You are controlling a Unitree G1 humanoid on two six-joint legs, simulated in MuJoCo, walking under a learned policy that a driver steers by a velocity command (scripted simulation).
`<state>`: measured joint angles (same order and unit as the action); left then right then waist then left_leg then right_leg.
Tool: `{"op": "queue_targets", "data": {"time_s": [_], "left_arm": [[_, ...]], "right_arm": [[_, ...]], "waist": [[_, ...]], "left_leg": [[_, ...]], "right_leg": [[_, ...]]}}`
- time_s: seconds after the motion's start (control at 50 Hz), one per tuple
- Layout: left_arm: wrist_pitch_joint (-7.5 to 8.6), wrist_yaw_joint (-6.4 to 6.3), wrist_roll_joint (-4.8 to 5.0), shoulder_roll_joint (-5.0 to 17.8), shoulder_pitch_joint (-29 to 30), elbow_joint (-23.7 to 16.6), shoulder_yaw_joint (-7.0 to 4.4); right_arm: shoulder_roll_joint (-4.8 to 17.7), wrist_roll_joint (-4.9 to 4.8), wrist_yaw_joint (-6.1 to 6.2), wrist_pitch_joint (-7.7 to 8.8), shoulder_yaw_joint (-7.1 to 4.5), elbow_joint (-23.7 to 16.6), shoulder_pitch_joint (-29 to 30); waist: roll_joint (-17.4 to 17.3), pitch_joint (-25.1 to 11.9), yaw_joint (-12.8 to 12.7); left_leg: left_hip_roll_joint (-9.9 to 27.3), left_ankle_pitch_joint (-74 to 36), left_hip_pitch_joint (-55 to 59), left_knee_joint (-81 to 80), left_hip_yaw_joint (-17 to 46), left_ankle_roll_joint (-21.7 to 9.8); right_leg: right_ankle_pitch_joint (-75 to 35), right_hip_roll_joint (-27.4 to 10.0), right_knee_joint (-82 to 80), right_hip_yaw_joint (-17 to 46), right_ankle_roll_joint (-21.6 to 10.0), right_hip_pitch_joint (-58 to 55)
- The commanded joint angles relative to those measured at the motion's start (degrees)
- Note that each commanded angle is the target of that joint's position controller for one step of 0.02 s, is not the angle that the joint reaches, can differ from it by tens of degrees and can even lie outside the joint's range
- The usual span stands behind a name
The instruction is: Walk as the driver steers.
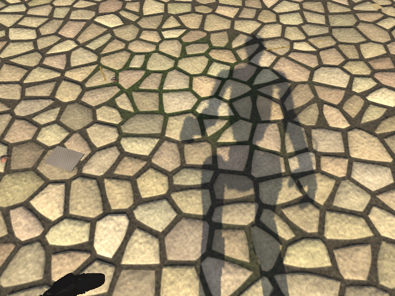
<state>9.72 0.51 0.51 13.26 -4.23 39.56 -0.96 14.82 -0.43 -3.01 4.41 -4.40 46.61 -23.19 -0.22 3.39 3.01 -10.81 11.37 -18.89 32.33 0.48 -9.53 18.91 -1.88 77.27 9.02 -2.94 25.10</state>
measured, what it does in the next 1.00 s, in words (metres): walks ahead, turning right: right foot, then left foot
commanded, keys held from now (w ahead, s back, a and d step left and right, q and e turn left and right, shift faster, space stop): w+q+shift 0.10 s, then e+shift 0.90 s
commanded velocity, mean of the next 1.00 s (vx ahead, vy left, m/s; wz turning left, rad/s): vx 0.33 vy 0.00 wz -0.35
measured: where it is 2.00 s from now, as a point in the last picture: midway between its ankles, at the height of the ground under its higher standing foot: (228, 292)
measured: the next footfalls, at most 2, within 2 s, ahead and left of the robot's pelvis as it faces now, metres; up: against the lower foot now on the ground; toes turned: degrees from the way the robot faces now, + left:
right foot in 0.28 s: +0.51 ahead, -0.13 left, +0.00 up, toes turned +10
left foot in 0.78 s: +0.59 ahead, +0.04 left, +0.00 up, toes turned -26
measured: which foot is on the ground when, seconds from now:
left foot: down 0.00-0.30, up 0.32-0.76, down 0.78-1.00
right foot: up 0.00-0.26, down 0.28-0.80, up 0.82-1.00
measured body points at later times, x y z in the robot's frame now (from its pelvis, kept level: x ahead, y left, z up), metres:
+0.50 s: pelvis +0.36 -0.07 +0.01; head +0.42 -0.07 +0.45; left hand +0.45 +0.20 -0.11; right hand +0.56 -0.32 -0.08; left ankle +0.38 +0.08 -0.64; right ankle +0.47 -0.13 -0.72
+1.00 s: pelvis +0.47 -0.02 +0.02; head +0.51 -0.02 +0.47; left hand +0.72 +0.20 -0.08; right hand +0.53 -0.34 -0.05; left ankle +0.56 +0.06 -0.72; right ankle +0.41 -0.15 -0.63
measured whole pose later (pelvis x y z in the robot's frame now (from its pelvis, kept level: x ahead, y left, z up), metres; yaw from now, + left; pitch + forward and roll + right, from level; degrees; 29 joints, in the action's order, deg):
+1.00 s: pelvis +0.47 -0.02 +0.02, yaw -27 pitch +1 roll +1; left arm -4.2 -1.0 1.8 21.5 -14.3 35.3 -6.0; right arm 14.5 1.6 2.7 0.3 -3.2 36.4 -5.0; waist 3.0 2.7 -0.7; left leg -0.9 9.4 -16.0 24.1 -1.8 -1.4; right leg 20.9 -0.2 68.3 5.6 6.4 33.8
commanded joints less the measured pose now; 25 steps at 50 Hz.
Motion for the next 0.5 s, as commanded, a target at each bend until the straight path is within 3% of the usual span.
{"op": "queue_targets", "data": {"time_s": [0.02,0.06,0.12,0.16,0.2,0.22,0.24,0.26,0.28,0.3,0.32,0.34,0.36,0.38,0.4,0.44,0.46,0.5], "left_arm": [[-0.87,-0.69,-1.17,7.4,-4.9,-3.5,-2.35],[-1.37,-1.21,-1.91,6.1,3.2,-6.7,-1.87],[-1.28,-0.88,-1.69,2.9,10.4,-9.9,-1.23],[-0.53,-0.09,-1.70,3.5,11.6,-10.4,-1.68],[0.07,0.64,-1.36,4.6,12.6,-10.9,-2.38],[0.25,0.81,-1.21,5.6,11.6,-10.7,-2.92],[0.43,0.81,-1.11,7.3,7.5,-9.6,-3.82],[0.66,0.90,-0.96,8.7,-0.3,-7.4,-4.64],[0.55,1.20,-0.84,9.8,-12.7,-3.9,-4.88],[0.16,1.72,-2.09,13.1,-19.5,-1.7,-4.63],[-0.28,2.85,-1.70,14.0,-20.2,0.3,-4.94],[-1.59,2.45,-0.62,12.0,-15.7,-2.5,-5.28],[-2.94,1.73,-0.07,9.5,-9.5,-5.2,-4.42],[-3.92,1.40,-0.17,9.7,-6.6,-5.9,-3.90],[-4.28,1.03,-0.42,12.1,-6.5,-5.8,-4.63],[-4.91,0.77,-0.63,10.7,-6.4,-5.2,-4.41],[-5.24,0.59,-0.38,10.2,-6.3,-4.9,-4.36],[-6.29,-0.26,-0.15,12.2,-7.7,-4.5,-5.07]], "right_arm": [[6.8,-1.02,1.49,1.72,-1.34,-7.2,5.1],[6.2,-1.48,2.93,1.49,-1.08,-7.2,3.3],[6.7,-1.43,4.10,0.28,-1.23,-6.5,2.0],[5.5,-1.19,4.20,-0.27,-1.14,-3.9,-3.5],[4.0,-0.98,4.49,-0.85,-0.75,-1.6,-6.6],[4.4,-0.67,4.73,-1.00,-0.83,-1.3,-6.3],[5.7,-0.13,4.92,-1.03,-1.21,-1.7,-4.8],[7.2,0.27,4.91,-1.02,-1.51,-2.6,-1.3],[6.7,1.27,4.55,-0.81,-1.10,-4.4,3.5],[1.3,2.87,4.14,-0.65,0.26,-5.3,-2.7],[1.5,0.09,2.88,-0.51,1.49,-3.0,-16.1],[6.6,-0.34,2.71,-1.00,0.98,-3.2,-10.5],[9.2,0.35,2.93,-1.10,0.38,-7.4,2.2],[8.8,1.79,3.40,-1.15,0.22,-9.7,9.5],[8.0,2.18,3.92,-1.39,0.24,-11.5,10.7],[6.3,2.30,4.62,-1.81,0.44,-11.6,8.6],[5.0,2.08,5.09,-1.83,0.79,-11.4,8.1],[4.1,2.26,5.68,-1.90,1.09,-11.9,9.8]], "waist": [[4.8,-1.4,-6.4],[3.6,1.5,-3.5],[-2.1,2.4,0.6],[-4.2,0.3,4.5],[-6.1,-0.7,5.9],[-6.8,-1.7,4.9],[-7.7,-4.1,2.3],[-7.9,-7.7,-2.8],[-7.9,-13.9,-9.1],[10.0,-24.2,-6.2],[22.1,-33.5,-2.3],[12.6,-31.4,-5.4],[3.4,-22.2,-6.8],[-4.7,-14.2,-5.7],[-3.6,-11.5,-3.8],[0.3,-9.8,-1.1],[1.2,-9.9,-0.4],[1.7,-12.2,-0.5]], "left_leg": [[14.0,3.4,4.4,-20.2,28.5,-10.3],[11.3,-1.9,-1.5,-21.0,23.2,-9.2],[7.5,-7.6,-5.7,-17.8,16.6,-4.4],[9.3,-11.3,-1.7,-15.3,16.1,-2.3],[11.1,-15.7,7.7,-10.7,16.5,-0.8],[12.0,-21.4,12.2,-7.8,16.6,0.1],[12.6,-31.2,15.5,-3.4,16.3,1.3],[12.2,-41.1,17.0,4.3,14.1,3.2],[11.3,-39.8,13.5,18.3,11.2,5.5],[5.1,1.4,-1.0,43.2,7.5,9.4],[2.5,26.1,-16.2,56.3,9.1,12.2],[6.6,20.8,-20.1,59.2,11.4,12.2],[8.2,16.3,-21.3,55.0,9.5,11.7],[8.4,14.6,-21.1,51.3,7.5,11.6],[8.8,13.5,-20.2,48.1,7.7,11.7],[9.8,14.2,-15.4,39.4,7.7,11.7],[9.8,14.5,-14.5,34.1,7.0,12.0],[8.0,11.9,-12.5,26.9,6.0,13.4]], "right_leg": [[-0.7,-3.0,-10.1,-0.9,3.2,10.5],[-7.4,-2.5,-22.4,-3.6,5.5,8.6],[-25.0,1.3,-41.6,-7.9,6.4,1.5],[-36.3,2.8,-47.3,-9.9,5.7,-2.1],[-37.2,3.5,-51.7,-9.9,3.6,0.2],[-34.9,4.2,-52.6,-10.2,2.1,0.5],[-32.1,5.6,-52.4,-11.1,0.6,-2.2],[-33.3,6.4,-53.5,-12.3,-0.8,-8.6],[-40.4,2.6,-51.6,-9.1,-2.6,-20.8],[-63.8,-10.5,-43.8,8.0,-9.8,-40.8],[-55.7,-21.7,-49.0,35.4,-21.5,-55.8],[-35.2,-18.8,-52.2,36.4,-19.4,-52.3],[-27.9,-14.5,-54.0,28.6,-15.3,-41.2],[-27.4,-11.7,-56.8,24.2,-13.1,-28.7],[-30.5,-10.6,-57.8,24.0,-14.2,-21.9],[-38.0,-5.8,-58.5,17.5,-12.5,-14.4],[-41.4,-4.4,-58.1,15.4,-11.7,-12.5],[-47.4,-3.8,-57.2,14.9,-11.9,-10.4]]}}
